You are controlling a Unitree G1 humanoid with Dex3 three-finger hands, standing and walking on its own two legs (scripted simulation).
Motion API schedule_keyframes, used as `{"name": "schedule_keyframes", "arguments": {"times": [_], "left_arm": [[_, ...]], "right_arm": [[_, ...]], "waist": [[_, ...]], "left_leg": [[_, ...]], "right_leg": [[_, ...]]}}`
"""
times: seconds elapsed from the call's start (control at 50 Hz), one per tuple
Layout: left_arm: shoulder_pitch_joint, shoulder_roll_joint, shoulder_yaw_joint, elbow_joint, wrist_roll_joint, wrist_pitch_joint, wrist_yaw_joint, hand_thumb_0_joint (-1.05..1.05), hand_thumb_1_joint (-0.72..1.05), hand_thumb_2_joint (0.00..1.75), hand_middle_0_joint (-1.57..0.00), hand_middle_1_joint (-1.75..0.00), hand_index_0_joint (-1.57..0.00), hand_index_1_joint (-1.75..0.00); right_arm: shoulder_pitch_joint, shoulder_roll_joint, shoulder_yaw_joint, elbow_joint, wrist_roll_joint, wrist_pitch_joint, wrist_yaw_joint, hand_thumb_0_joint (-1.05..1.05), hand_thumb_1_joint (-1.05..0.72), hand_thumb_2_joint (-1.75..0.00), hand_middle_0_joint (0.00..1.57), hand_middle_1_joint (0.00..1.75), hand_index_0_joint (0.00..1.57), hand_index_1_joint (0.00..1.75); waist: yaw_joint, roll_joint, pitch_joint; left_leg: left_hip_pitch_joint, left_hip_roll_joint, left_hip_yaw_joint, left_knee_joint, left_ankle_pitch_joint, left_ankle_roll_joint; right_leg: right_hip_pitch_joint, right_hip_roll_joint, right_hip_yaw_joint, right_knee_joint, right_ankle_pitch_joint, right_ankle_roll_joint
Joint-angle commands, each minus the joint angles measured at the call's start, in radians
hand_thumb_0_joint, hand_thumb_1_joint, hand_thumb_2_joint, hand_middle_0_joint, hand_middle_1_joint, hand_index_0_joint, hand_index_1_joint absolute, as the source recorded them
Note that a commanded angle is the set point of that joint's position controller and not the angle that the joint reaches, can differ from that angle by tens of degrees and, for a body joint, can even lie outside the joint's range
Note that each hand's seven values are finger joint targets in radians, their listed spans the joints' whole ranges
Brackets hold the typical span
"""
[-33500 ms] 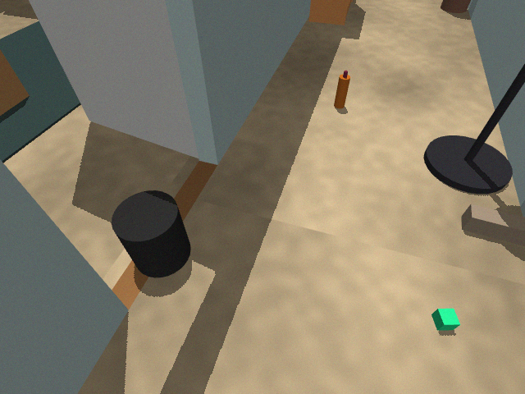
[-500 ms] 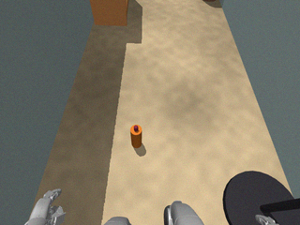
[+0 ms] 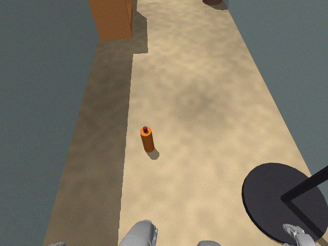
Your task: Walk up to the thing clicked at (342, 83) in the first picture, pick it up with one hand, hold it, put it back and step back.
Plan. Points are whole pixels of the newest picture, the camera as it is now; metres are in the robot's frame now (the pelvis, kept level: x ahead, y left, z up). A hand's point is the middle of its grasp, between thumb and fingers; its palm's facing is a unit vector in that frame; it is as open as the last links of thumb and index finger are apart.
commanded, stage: step back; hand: left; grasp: from the side
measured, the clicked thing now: (147, 138) +0.77 +0.19 -0.63
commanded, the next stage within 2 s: stand in 1.80 s
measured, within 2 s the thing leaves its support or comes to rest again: neither
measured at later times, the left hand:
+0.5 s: hand out of the picture -0.08 +0.24 -0.15, palm faces +0.05 -0.93 -0.35, open 7.3 cm
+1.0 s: hand out of the picture -0.25 +0.22 -0.13, palm faces +0.14 -0.90 -0.42, open 7.4 cm
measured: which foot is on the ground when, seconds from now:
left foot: up 0.00-0.20, down 0.22-0.64, up 0.66-0.92, down 0.94-1.00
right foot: down 0.00-0.24, up 0.26-0.58, down 0.60-0.98, up 1.00-1.00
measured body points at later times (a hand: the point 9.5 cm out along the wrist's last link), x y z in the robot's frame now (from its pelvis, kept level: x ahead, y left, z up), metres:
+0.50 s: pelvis -0.17 -0.03 +0.00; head -0.11 +0.00 +0.45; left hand -0.08 +0.29 -0.13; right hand -0.03 -0.34 -0.09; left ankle -0.11 +0.10 -0.72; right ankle -0.21 -0.20 -0.65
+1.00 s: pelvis -0.29 -0.07 +0.00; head -0.28 -0.07 +0.45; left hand -0.26 +0.27 -0.11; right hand -0.22 -0.37 -0.13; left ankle -0.32 +0.04 -0.73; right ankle -0.24 -0.19 -0.72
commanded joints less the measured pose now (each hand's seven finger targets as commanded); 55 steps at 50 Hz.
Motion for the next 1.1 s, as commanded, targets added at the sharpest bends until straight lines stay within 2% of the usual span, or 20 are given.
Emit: {"name": "schedule_keyframes", "arguments": {"times": [0.0, 0.12, 0.18, 0.22, 0.24, 0.26, 0.32, 0.46, 0.56, 0.6, 0.62, 0.64, 0.72, 0.82, 0.9, 0.92, 0.96, 0.98, 1.04, 1.08], "left_arm": [[-0.151, 0.247, 0.078, -0.135, 0.004, -0.033, 0.039, 0.0, 0.9, 0.9, -0.2, -0.3, -0.2, -0.3], [-0.066, 0.235, 0.07, -0.158, 0.008, -0.022, 0.057, 0.0, 0.9, 0.9, -0.2, -0.3, -0.2, -0.3], [-0.091, 0.233, 0.055, -0.172, -0.015, 0.002, 0.047, 0.0, 0.9, 0.9, -0.2, -0.3, -0.2, -0.3], [-0.039, 0.156, 0.034, -0.182, -0.027, 0.011, 0.04, 0.0, 0.9, 0.9, -0.2, -0.3, -0.2, -0.3], [-0.109, 0.208, 0.054, -0.189, -0.02, 0.011, 0.056, 0.0, 0.9, 0.9, -0.2, -0.3, -0.2, -0.3], [-0.156, 0.25, 0.068, -0.178, -0.011, 0.012, 0.059, 0.0, 0.9, 0.9, -0.2, -0.3, -0.2, -0.3], [-0.041, 0.225, 0.069, -0.121, -0.031, 0.017, 0.044, 0.0, 0.9, 0.9, -0.2, -0.3, -0.2, -0.3], [-0.051, 0.197, 0.047, -0.122, -0.017, -0.012, 0.038, 0.0, 0.9, 0.9, -0.2, -0.3, -0.2, -0.3], [0.104, 0.197, 0.052, -0.003, -0.02, -0.031, 0.032, 0.0, 0.9, 0.9, -0.2, -0.3, -0.2, -0.3], [0.123, 0.314, 0.084, 0.004, 0.008, -0.038, 0.032, 0.0, 0.9, 0.9, -0.2, -0.3, -0.2, -0.3], [0.023, 0.428, 0.107, -0.044, 0.01, -0.031, 0.033, 0.0, 0.9, 0.9, -0.2, -0.3, -0.2, -0.3], [-0.066, 0.433, 0.102, -0.074, 0.008, -0.035, 0.04, 0.0, 0.9, 0.9, -0.2, -0.3, -0.2, -0.3], [-0.132, 0.267, 0.063, -0.057, 0.005, -0.06, 0.046, 0.0, 0.9, 0.9, -0.2, -0.3, -0.2, -0.3], [-0.009, 0.281, 0.076, -0.03, 0.016, -0.08, 0.039, 0.0, 0.9, 0.9, -0.2, -0.3, -0.2, -0.3], [-0.047, 0.303, 0.067, -0.025, -0.002, -0.065, 0.028, 0.0, 0.9, 0.9, -0.2, -0.3, -0.2, -0.3], [-0.012, 0.25, 0.044, -0.023, -0.001, -0.061, 0.027, 0.0, 0.9, 0.9, -0.2, -0.3, -0.2, -0.3], [-0.034, 0.163, 0.02, -0.031, -0.026, -0.068, 0.027, 0.0, 0.9, 0.9, -0.2, -0.3, -0.2, -0.3], [-0.131, 0.278, 0.054, -0.022, -0.01, -0.077, 0.03, 0.0, 0.9, 0.9, -0.2, -0.3, -0.2, -0.3], [-0.062, 0.23, 0.043, 0.006, -0.023, -0.092, 0.011, 0.0, 0.9, 0.9, -0.2, -0.3, -0.2, -0.3], [-0.058, 0.226, 0.043, 0.022, -0.019, -0.096, 0.004, 0.0, 0.9, 0.9, -0.2, -0.3, -0.2, -0.3]], "right_arm": [[0.074, -0.163, -0.039, -0.054, 0.001, -0.045, -0.017, 0.0, -0.9, -0.9, 0.2, 0.3, 0.2, 0.3], [0.095, -0.143, -0.029, -0.066, -0.017, -0.064, -0.017, 0.0, -0.9, -0.9, 0.2, 0.3, 0.2, 0.3], [0.178, -0.147, -0.044, -0.026, -0.03, -0.072, -0.014, 0.0, -0.9, -0.9, 0.2, 0.3, 0.2, 0.3], [0.128, -0.29, -0.078, -0.045, -0.054, -0.07, -0.015, 0.0, -0.9, -0.9, 0.2, 0.3, 0.2, 0.3], [0.098, -0.376, -0.089, -0.069, -0.046, -0.066, -0.008, 0.0, -0.9, -0.9, 0.2, 0.3, 0.2, 0.3], [0.05, -0.371, -0.093, -0.076, -0.047, -0.074, -0.016, 0.0, -0.9, -0.9, 0.2, 0.3, 0.2, 0.3], [-0.049, -0.235, -0.052, -0.093, -0.052, -0.078, -0.023, 0.0, -0.9, -0.9, 0.2, 0.3, 0.2, 0.3], [0.06, -0.222, -0.056, -0.081, -0.037, -0.059, -0.018, 0.0, -0.9, -0.9, 0.2, 0.3, 0.2, 0.3], [-0.009, -0.265, -0.057, -0.091, -0.028, -0.024, -0.002, 0.0, -0.9, -0.9, 0.2, 0.3, 0.2, 0.3], [-0.036, -0.161, -0.029, -0.126, -0.017, -0.023, 0.0, 0.0, -0.9, -0.9, 0.2, 0.3, 0.2, 0.3], [-0.07, -0.16, -0.041, -0.146, -0.014, -0.025, -0.017, 0.0, -0.9, -0.9, 0.2, 0.3, 0.2, 0.3], [-0.056, -0.206, -0.062, -0.119, -0.014, -0.024, -0.023, 0.0, -0.9, -0.9, 0.2, 0.3, 0.2, 0.3], [0.05, -0.162, -0.034, -0.03, -0.013, -0.033, -0.003, 0.0, -0.9, -0.9, 0.2, 0.3, 0.2, 0.3], [0.031, -0.172, -0.034, -0.015, -0.03, -0.059, 0.018, 0.0, -0.9, -0.9, 0.2, 0.3, 0.2, 0.3], [0.121, -0.155, -0.041, 0.042, -0.041, -0.085, 0.03, 0.0, -0.9, -0.9, 0.2, 0.3, 0.2, 0.3], [0.149, -0.166, -0.055, 0.067, -0.045, -0.094, 0.028, 0.0, -0.9, -0.9, 0.2, 0.3, 0.2, 0.3], [0.134, -0.295, -0.079, 0.052, -0.057, -0.101, 0.024, 0.0, -0.9, -0.9, 0.2, 0.3, 0.2, 0.3], [0.119, -0.346, -0.091, 0.052, -0.044, -0.098, 0.03, 0.0, -0.9, -0.9, 0.2, 0.3, 0.2, 0.3], [0.043, -0.211, -0.053, 0.037, -0.051, -0.107, 0.031, 0.0, -0.9, -0.9, 0.2, 0.3, 0.2, 0.3], [0.108, -0.225, -0.062, 0.054, -0.043, -0.11, 0.036, 0.0, -0.9, -0.9, 0.2, 0.3, 0.2, 0.3]], "waist": [[-0.048, -0.184, -0.122], [0.003, -0.239, -0.221], [-0.034, -0.161, -0.259], [-0.006, 0.168, -0.233], [-0.059, 0.193, -0.204], [-0.067, 0.207, -0.145], [0.023, 0.095, -0.143], [-0.062, 0.167, -0.225], [-0.001, 0.215, -0.314], [0.014, -0.123, -0.224], [0.047, -0.275, -0.166], [0.028, -0.277, -0.085], [-0.049, -0.152, -0.075], [0.044, -0.216, -0.132], [-0.022, -0.209, -0.164], [-0.024, -0.114, -0.181], [-0.039, 0.196, -0.138], [-0.078, 0.14, -0.028], [-0.018, 0.096, -0.011], [-0.05, 0.133, -0.025]], "left_leg": [[0.007, -0.073, -0.038, 0.178, 0.014, 0.002], [0.041, 0.03, 0.05, -0.286, -0.027, -0.007], [0.24, 0.017, 0.105, -0.664, 0.33, 0.013], [0.424, 0.336, -0.349, -0.679, 0.539, 0.137], [0.214, 0.475, -0.451, -0.682, 0.562, 0.285], [0.077, 0.518, -0.523, -0.725, 0.508, 0.327], [0.199, 0.298, -0.143, -0.613, 0.655, 0.215], [0.471, 0.299, -0.109, -0.517, 0.692, 0.256], [0.291, 0.246, -0.033, -0.418, 0.513, 0.168], [-0.071, 0.056, 0.027, -0.198, 0.087, 0.056], [-0.069, -0.034, -0.006, 0.0, -0.123, 0.001], [0.014, 0.02, -0.078, 0.119, -0.117, -0.007], [-0.01, -0.05, -0.056, 0.151, 0.073, -0.002], [-0.051, 0.025, 0.015, -0.206, -0.01, -0.029], [0.28, 0.034, 0.09, -0.67, 0.063, 0.019], [0.417, 0.029, 0.042, -0.724, 0.136, 0.033], [0.47, 0.355, -0.502, -0.838, -0.284, 0.182], [0.221, 0.425, -0.578, -0.869, -0.404, 0.273], [0.302, 0.257, -0.245, -0.778, -0.057, 0.188], [0.291, 0.242, -0.22, -0.758, 0.001, 0.18]], "right_leg": [[-0.028, -0.176, 0.12, -0.24, 0.339, -0.165], [0.257, -0.234, 0.145, -0.13, 0.521, -0.189], [0.18, -0.175, 0.081, 0.027, 0.459, -0.123], [-0.238, 0.041, -0.019, 0.267, -0.103, -0.024], [-0.189, 0.069, 0.062, 0.417, -0.323, -0.002], [-0.137, 0.047, 0.141, 0.571, -0.313, -0.002], [-0.213, 0.103, 0.162, 0.691, -0.152, -0.004], [-0.207, 0.034, 0.038, 0.278, -0.198, 0.062], [0.13, 0.022, -0.1, -0.25, 0.044, -0.001], [0.164, -0.177, 0.285, -0.294, -0.041, -0.085], [-0.081, -0.393, 0.494, -0.381, -0.109, -0.256], [-0.272, -0.453, 0.57, -0.435, -0.168, -0.296], [-0.098, -0.177, 0.13, -0.272, 0.032, -0.14], [0.167, -0.221, 0.234, -0.32, -0.347, -0.169], [0.04, -0.242, 0.164, -0.243, -0.211, -0.148], [-0.037, -0.178, 0.091, -0.123, -0.145, -0.103], [-0.377, 0.011, -0.131, 0.17, -0.2, 0.001], [-0.285, -0.068, -0.011, 0.244, -0.209, -0.005], [-0.251, -0.058, -0.038, 0.152, -0.104, -0.019], [-0.205, -0.038, -0.091, 0.115, -0.084, -0.01]]}}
